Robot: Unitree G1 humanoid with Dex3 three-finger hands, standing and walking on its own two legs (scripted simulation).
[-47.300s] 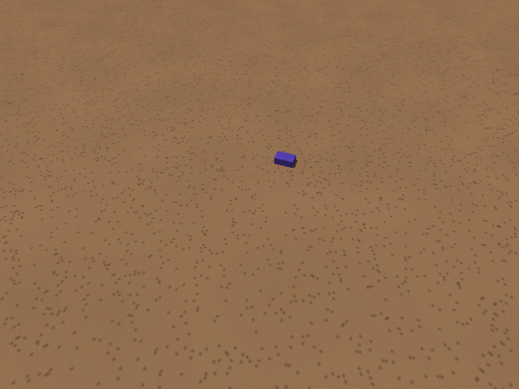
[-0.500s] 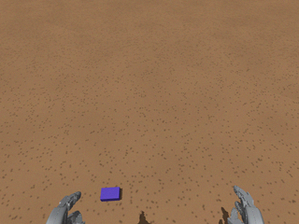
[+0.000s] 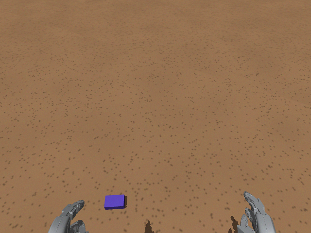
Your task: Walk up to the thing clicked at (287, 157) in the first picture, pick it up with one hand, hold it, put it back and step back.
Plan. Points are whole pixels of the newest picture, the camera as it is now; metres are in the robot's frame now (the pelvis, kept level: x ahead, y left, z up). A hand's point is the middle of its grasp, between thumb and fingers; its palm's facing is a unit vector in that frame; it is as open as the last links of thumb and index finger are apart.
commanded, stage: stand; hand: left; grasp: from above
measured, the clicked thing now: (114, 202) +0.46 +0.25 -0.69
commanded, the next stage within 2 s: none
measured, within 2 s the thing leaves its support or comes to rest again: neither
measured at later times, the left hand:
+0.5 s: hand out of the picture +0.07 +0.25 -0.11, palm faces +0.05 -0.94 -0.33, open 7.4 cm
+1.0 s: hand out of the picture +0.03 +0.25 -0.09, palm faces +0.05 -0.93 -0.35, open 7.4 cm
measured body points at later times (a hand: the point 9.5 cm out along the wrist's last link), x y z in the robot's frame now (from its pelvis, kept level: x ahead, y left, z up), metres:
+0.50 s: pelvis +0.00 +0.01 +0.05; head +0.01 +0.01 +0.49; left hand +0.07 +0.30 -0.08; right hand +0.08 -0.27 -0.09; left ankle +0.01 +0.13 -0.68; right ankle +0.01 -0.13 -0.68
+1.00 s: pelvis -0.01 +0.00 +0.07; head -0.01 -0.01 +0.51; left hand +0.02 +0.30 -0.07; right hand +0.07 -0.28 -0.08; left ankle +0.01 +0.13 -0.68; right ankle +0.01 -0.13 -0.68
